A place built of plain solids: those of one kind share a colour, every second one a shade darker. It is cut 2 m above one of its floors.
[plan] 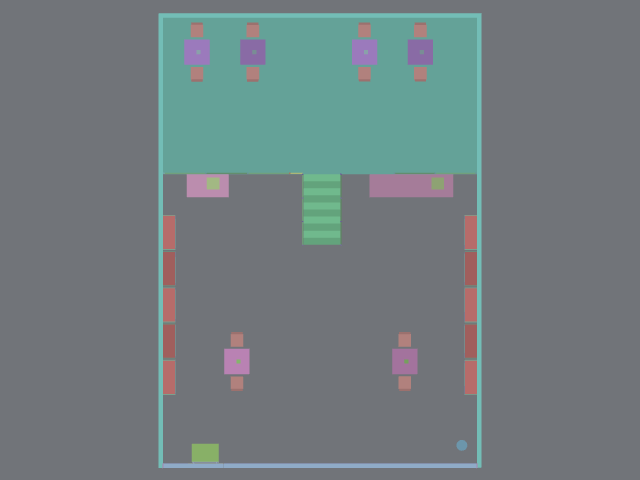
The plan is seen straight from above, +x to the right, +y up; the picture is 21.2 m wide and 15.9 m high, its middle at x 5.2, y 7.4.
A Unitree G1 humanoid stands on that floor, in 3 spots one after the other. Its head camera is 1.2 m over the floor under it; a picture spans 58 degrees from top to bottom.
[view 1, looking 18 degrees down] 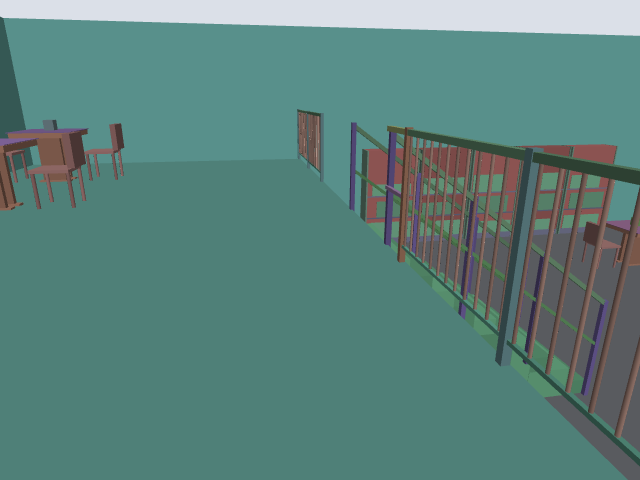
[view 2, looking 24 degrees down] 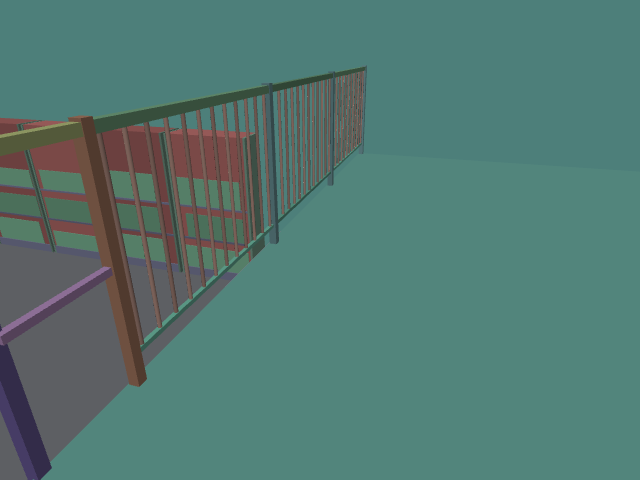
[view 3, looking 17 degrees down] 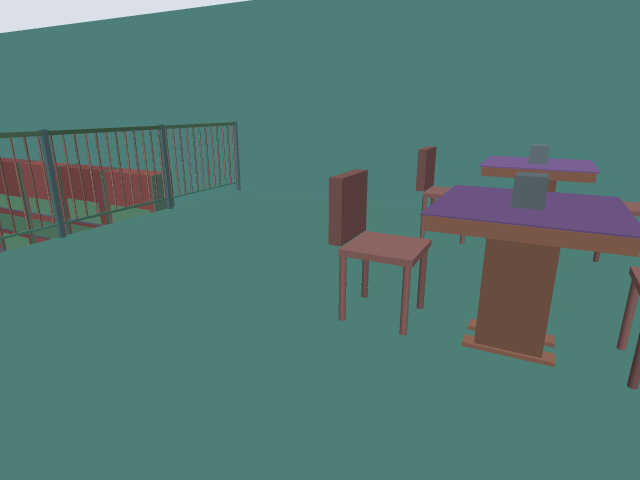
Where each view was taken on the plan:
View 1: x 1.20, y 10.78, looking -10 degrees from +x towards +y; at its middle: upper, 3.88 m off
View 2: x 5.26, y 10.68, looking -163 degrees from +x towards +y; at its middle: upper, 2.95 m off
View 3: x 5.26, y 13.66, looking -153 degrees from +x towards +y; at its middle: upper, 4.10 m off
